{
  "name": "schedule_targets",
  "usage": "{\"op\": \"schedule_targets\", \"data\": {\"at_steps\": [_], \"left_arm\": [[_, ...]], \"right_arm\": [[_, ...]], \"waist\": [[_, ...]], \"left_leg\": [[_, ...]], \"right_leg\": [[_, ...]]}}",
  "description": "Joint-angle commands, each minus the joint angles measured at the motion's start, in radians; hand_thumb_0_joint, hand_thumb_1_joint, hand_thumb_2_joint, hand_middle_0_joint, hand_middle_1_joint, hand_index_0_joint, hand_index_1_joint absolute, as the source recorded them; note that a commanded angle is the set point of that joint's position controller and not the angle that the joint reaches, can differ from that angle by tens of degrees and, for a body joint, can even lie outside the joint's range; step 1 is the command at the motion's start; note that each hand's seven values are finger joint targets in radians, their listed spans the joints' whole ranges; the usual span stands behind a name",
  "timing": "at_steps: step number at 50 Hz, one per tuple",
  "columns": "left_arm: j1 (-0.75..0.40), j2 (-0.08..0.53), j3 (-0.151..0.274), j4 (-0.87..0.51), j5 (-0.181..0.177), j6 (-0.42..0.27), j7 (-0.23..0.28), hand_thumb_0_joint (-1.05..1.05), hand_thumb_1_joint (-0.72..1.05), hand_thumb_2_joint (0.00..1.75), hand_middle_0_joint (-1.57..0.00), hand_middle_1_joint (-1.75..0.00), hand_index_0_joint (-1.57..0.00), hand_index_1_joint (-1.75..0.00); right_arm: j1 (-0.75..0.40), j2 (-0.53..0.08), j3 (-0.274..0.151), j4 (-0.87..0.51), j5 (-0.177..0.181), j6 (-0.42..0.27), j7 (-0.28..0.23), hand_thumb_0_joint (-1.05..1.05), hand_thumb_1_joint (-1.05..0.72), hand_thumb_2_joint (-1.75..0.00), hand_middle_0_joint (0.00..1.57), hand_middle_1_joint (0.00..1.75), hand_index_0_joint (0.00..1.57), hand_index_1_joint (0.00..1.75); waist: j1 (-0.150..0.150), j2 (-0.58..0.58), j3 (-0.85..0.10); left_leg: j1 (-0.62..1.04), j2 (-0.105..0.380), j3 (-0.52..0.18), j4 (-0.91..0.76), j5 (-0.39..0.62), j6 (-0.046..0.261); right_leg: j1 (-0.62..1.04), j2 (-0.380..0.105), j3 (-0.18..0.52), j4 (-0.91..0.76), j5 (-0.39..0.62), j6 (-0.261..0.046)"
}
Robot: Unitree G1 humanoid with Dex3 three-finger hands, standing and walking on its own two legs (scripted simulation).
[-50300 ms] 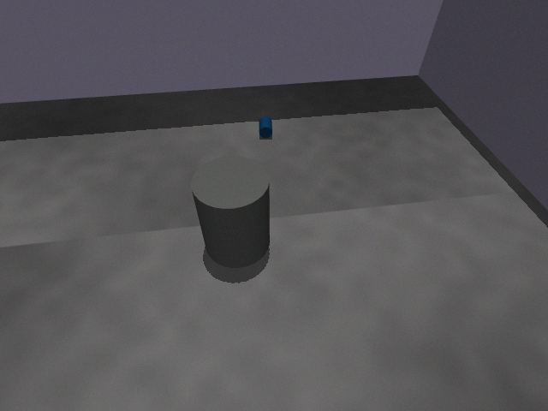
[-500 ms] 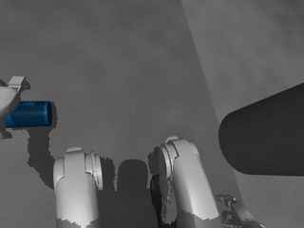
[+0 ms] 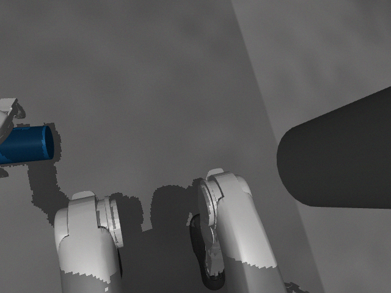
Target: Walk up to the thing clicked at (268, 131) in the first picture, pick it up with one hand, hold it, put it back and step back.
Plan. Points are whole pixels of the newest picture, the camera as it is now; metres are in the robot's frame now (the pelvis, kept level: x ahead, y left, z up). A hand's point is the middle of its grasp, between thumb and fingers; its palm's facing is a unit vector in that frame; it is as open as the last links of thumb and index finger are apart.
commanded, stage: rest palm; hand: left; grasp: from above
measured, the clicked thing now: (20, 144) +0.44 +0.33 -0.29
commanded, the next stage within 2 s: close in 1.62 s
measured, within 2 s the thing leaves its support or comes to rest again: neither
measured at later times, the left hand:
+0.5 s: hand (16, 145) +0.43 +0.32 -0.24, palm faces -0.43 -0.05 -0.90, open 13.9 cm
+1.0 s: hand (19, 153) +0.42 +0.31 -0.25, palm faces -0.48 -0.14 -0.86, open 14.2 cm
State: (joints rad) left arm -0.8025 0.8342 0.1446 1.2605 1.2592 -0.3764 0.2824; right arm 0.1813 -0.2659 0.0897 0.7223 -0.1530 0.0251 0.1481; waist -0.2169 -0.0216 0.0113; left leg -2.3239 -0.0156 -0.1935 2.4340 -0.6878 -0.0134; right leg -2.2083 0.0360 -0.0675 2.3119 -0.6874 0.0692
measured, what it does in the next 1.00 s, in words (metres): stands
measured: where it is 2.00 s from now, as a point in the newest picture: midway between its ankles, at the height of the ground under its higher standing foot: (162, 278)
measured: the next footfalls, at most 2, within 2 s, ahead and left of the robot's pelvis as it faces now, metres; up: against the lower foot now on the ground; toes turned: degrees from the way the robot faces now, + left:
none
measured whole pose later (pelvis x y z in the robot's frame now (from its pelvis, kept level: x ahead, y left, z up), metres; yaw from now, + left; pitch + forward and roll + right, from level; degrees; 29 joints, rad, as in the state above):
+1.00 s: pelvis +0.00 +0.00 -0.03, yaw -3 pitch +27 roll -12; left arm -0.89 0.97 0.16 1.59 1.37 -0.46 0.53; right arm 0.07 -0.31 0.20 0.73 -0.27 -0.08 0.19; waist -0.29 -0.12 0.10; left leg -2.33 -0.01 -0.26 2.56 -0.72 -0.04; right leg -2.23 0.07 -0.11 2.40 -0.68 0.08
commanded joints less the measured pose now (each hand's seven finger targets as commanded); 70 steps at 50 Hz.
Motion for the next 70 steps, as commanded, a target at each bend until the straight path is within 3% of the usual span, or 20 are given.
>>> {"op": "schedule_targets", "data": {"at_steps": [1, 4, 9, 15, 19, 21, 25, 29, 32, 33, 37, 40, 44, 47, 50, 55, 60, 64, 68, 70], "left_arm": [[-0.312, 0.287, 0.052, -0.127, 0.034, -0.074, 0.116, 0.00, -0.55, 0.99, -0.06, -1.00, -0.06, -1.00], [-0.346, 0.273, 0.040, 0.056, 0.070, -0.094, 0.200, 0.00, -0.53, 0.99, -0.06, -1.00, -0.07, -1.00], [-0.385, 0.280, -0.001, 0.218, 0.158, -0.082, 0.293, 0.00, -0.51, 0.99, -0.06, -1.01, -0.07, -1.00], [-0.455, 0.281, -0.025, 0.257, 0.178, -0.014, 0.375, 0.00, -0.48, 0.96, -0.06, -1.04, -0.08, -1.02], [-0.462, 0.300, -0.017, 0.275, 0.164, 0.044, 0.402, 0.00, -0.49, 0.97, -0.06, -1.03, -0.07, -1.01], [-0.467, 0.292, -0.031, 0.291, 0.159, 0.070, 0.392, 0.00, -0.49, 0.96, -0.06, -1.03, -0.07, -1.01], [-0.463, 0.369, 0.028, 0.247, 0.127, 0.094, 0.377, 0.00, -0.50, 0.96, -0.06, -1.03, -0.07, -1.01], [-0.355, 0.408, 0.082, 0.301, 0.094, 0.109, 0.335, 0.00, -0.50, 0.97, -0.06, -1.02, -0.07, -1.01], [-0.301, 0.369, 0.064, 0.283, 0.059, 0.105, 0.284, 0.00, -0.51, 0.97, -0.06, -1.01, -0.06, -1.00], [-0.296, 0.370, 0.064, 0.276, 0.055, 0.104, 0.264, 0.00, -0.53, 0.98, -0.06, -1.00, -0.06, -1.00], [-0.265, 0.415, 0.097, 0.213, 0.031, 0.061, 0.214, 0.00, -0.54, 1.00, -0.07, -0.99, -0.06, -0.99], [-0.317, 0.384, 0.075, 0.162, 0.027, -0.002, 0.203, 0.00, -0.54, 1.00, -0.07, -0.99, -0.06, -0.99], [-0.344, 0.393, 0.064, 0.160, 0.047, -0.085, 0.234, 0.00, -0.53, 1.00, -0.07, -0.97, -0.06, -0.98], [-0.345, 0.384, 0.031, 0.199, 0.096, -0.113, 0.291, 0.00, -0.52, 1.00, -0.07, -0.97, -0.06, -0.98], [-0.317, 0.368, 0.018, 0.247, 0.136, -0.096, 0.367, 0.00, -0.51, 0.99, -0.07, -0.97, -0.06, -0.97], [-0.338, 0.311, -0.027, 0.328, 0.181, -0.011, 0.470, 0.00, -0.54, 1.03, -0.07, -0.96, -0.05, -0.97], [-0.400, 0.293, -0.065, 0.352, 0.157, 0.087, 0.503, 0.00, -0.54, 1.01, -0.07, -0.97, -0.06, -0.98], [-0.434, 0.296, -0.065, 0.351, 0.105, 0.137, 0.471, 0.00, -0.53, 0.99, -0.06, -0.99, -0.06, -0.99], [-0.441, 0.411, 0.032, 0.337, 0.078, 0.144, 0.414, 0.00, -0.53, 0.98, -0.07, -1.00, -0.07, -1.00], [-0.395, 0.388, 0.038, 0.364, 0.066, 0.139, 0.378, 0.00, -0.51, 0.96, -0.06, -1.02, -0.07, -1.01]], "right_arm": [[0.124, -0.270, -0.083, -0.031, -0.003, -0.002, -0.017, 0.00, -0.90, -0.90, 0.20, 0.30, 0.20, 0.30], [0.114, -0.272, -0.055, -0.002, -0.021, -0.013, -0.020, 0.00, -0.90, -0.90, 0.20, 0.30, 0.20, 0.30], [0.085, -0.290, -0.044, 0.029, -0.050, -0.048, -0.022, 0.00, -0.90, -0.90, 0.20, 0.30, 0.20, 0.30], [0.049, -0.307, -0.043, 0.050, -0.083, -0.091, -0.022, 0.00, -0.90, -0.90, 0.20, 0.30, 0.20, 0.30], [0.039, -0.307, -0.035, 0.060, -0.097, -0.119, -0.008, 0.00, -0.90, -0.90, 0.20, 0.30, 0.20, 0.30], [0.031, -0.308, -0.026, 0.054, -0.096, -0.136, 0.003, 0.00, -0.90, -0.90, 0.20, 0.30, 0.20, 0.30], [0.058, -0.323, -0.012, 0.042, -0.100, -0.156, 0.021, 0.00, -0.90, -0.90, 0.20, 0.30, 0.20, 0.30], [0.080, -0.334, -0.011, 0.028, -0.103, -0.163, 0.035, 0.00, -0.90, -0.90, 0.20, 0.30, 0.20, 0.30], [0.078, -0.326, -0.011, 0.004, -0.104, -0.155, 0.039, 0.00, -0.90, -0.90, 0.20, 0.30, 0.20, 0.30], [0.090, -0.329, -0.013, 0.006, -0.106, -0.153, 0.041, 0.00, -0.91, -0.90, 0.20, 0.30, 0.20, 0.30], [0.117, -0.329, 0.001, -0.001, -0.098, -0.128, 0.042, 0.00, -0.90, -0.90, 0.20, 0.30, 0.20, 0.30], [0.117, -0.340, 0.000, -0.008, -0.101, -0.116, 0.042, 0.00, -0.90, -0.90, 0.20, 0.30, 0.20, 0.30], [0.079, -0.350, 0.005, -0.010, -0.106, -0.107, 0.034, 0.00, -0.90, -0.90, 0.20, 0.30, 0.20, 0.30], [0.055, -0.332, 0.024, 0.008, -0.113, -0.105, 0.034, 0.00, -0.89, -0.90, 0.20, 0.30, 0.20, 0.30], [0.019, -0.338, 0.027, 0.022, -0.132, -0.109, 0.029, 0.00, -0.89, -0.90, 0.20, 0.30, 0.20, 0.30], [-0.013, -0.342, 0.024, 0.043, -0.147, -0.132, 0.035, 0.00, -0.90, -0.90, 0.20, 0.30, 0.20, 0.30], [-0.041, -0.357, 0.018, 0.052, -0.140, -0.177, 0.056, 0.00, -0.90, -0.90, 0.20, 0.30, 0.20, 0.30], [-0.021, -0.365, 0.019, 0.046, -0.126, -0.211, 0.073, 0.00, -0.90, -0.90, 0.20, 0.30, 0.20, 0.30], [0.002, -0.389, 0.023, 0.009, -0.113, -0.229, 0.078, 0.00, -0.91, -0.91, 0.20, 0.30, 0.20, 0.30], [0.016, -0.375, 0.024, 0.012, -0.122, -0.229, 0.083, 0.00, -0.91, -0.91, 0.20, 0.30, 0.20, 0.30]], "waist": [[-0.016, 0.344, -0.668], [-0.058, 0.267, -0.571], [-0.075, 0.305, -0.565], [-0.093, 0.357, -0.597], [-0.093, 0.400, -0.611], [-0.110, 0.410, -0.602], [-0.103, 0.416, -0.627], [-0.091, 0.377, -0.625], [-0.076, 0.386, -0.628], [-0.089, 0.373, -0.621], [-0.080, 0.364, -0.626], [-0.111, 0.344, -0.607], [-0.113, 0.350, -0.573], [-0.106, 0.356, -0.557], [-0.094, 0.362, -0.525], [-0.112, 0.376, -0.500], [-0.122, 0.399, -0.506], [-0.130, 0.389, -0.511], [-0.122, 0.406, -0.559], [-0.134, 0.412, -0.550]], "left_leg": [[0.563, 0.007, 0.116, -0.239, 0.208, 0.024], [0.462, 0.005, 0.122, -0.213, 0.129, 0.036], [0.502, 0.002, 0.125, -0.208, 0.093, 0.031], [0.515, 0.005, 0.112, -0.204, 0.081, 0.026], [0.517, 0.007, 0.113, -0.189, 0.117, 0.024], [0.517, 0.008, 0.114, -0.165, 0.132, 0.027], [0.535, 0.012, 0.108, -0.155, 0.204, 0.028], [0.482, 0.013, 0.109, -0.139, 0.228, 0.033], [0.477, 0.011, 0.102, -0.150, 0.241, 0.029], [0.477, 0.012, 0.102, -0.140, 0.246, 0.030], [0.488, 0.015, 0.088, -0.137, 0.294, 0.025], [0.503, 0.020, 0.082, -0.115, 0.281, 0.022], [0.500, 0.024, 0.084, -0.115, 0.220, 0.019], [0.490, 0.028, 0.085, -0.129, 0.152, 0.020], [0.486, 0.025, 0.092, -0.146, 0.112, 0.016], [0.484, 0.026, 0.081, -0.158, 0.134, 0.010], [0.473, 0.026, 0.071, -0.157, 0.119, 0.014], [0.460, 0.030, 0.062, -0.159, 0.085, 0.022], [0.499, 0.031, 0.046, -0.159, 0.155, 0.020], [0.493, 0.031, 0.049, -0.148, 0.172, 0.017]], "right_leg": [[0.255, 0.028, -0.109, -0.185, 0.224, -0.103], [0.225, 0.029, -0.108, -0.196, 0.175, -0.093], [0.177, 0.031, -0.122, -0.172, 0.132, -0.088], [0.140, 0.041, -0.142, -0.142, 0.122, -0.087], [0.141, 0.042, -0.147, -0.112, 0.162, -0.084], [0.145, 0.041, -0.148, -0.095, 0.194, -0.083], [0.198, 0.039, -0.154, -0.079, 0.265, -0.079], [0.268, 0.042, -0.150, -0.085, 0.294, -0.083], [0.288, 0.044, -0.153, -0.093, 0.298, -0.087], [0.296, 0.043, -0.153, -0.094, 0.306, -0.087], [0.337, 0.043, -0.155, -0.101, 0.330, -0.090], [0.329, 0.046, -0.162, -0.112, 0.316, -0.090], [0.313, 0.053, -0.169, -0.120, 0.262, -0.087], [0.292, 0.063, -0.167, -0.120, 0.213, -0.085], [0.246, 0.066, -0.170, -0.122, 0.170, -0.088], [0.176, 0.071, -0.183, -0.097, 0.190, -0.090], [0.149, 0.068, -0.179, -0.082, 0.194, -0.092], [0.159, 0.061, -0.176, -0.092, 0.174, -0.086], [0.207, 0.049, -0.178, -0.067, 0.235, -0.081], [0.221, 0.049, -0.182, -0.060, 0.248, -0.080]]}}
